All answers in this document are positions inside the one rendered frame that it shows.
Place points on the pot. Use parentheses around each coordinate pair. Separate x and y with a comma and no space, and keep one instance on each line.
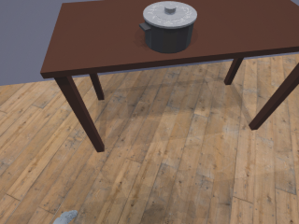
(167,40)

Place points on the lid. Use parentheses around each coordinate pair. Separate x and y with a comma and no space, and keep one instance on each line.
(155,15)

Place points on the left robot hand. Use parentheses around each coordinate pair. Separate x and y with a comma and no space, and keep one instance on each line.
(66,217)

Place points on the knob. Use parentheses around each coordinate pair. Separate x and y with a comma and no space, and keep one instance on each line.
(170,8)

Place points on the table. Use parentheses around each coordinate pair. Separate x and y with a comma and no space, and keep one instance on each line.
(101,36)

